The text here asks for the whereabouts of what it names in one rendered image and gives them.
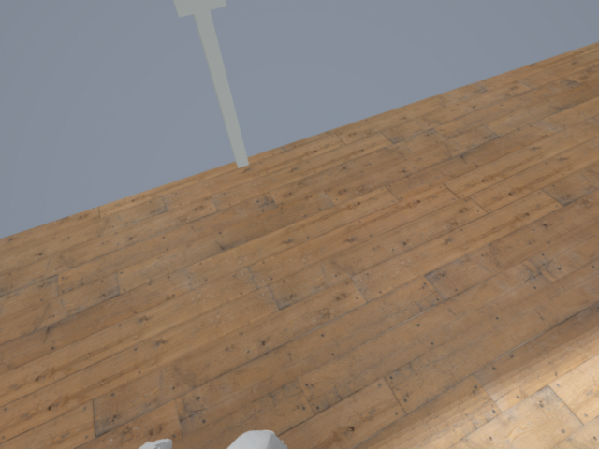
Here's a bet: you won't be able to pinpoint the robot left thigh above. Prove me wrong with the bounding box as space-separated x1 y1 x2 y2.
227 430 287 449

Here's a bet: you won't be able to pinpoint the panel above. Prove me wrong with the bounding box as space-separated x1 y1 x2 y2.
173 0 249 168

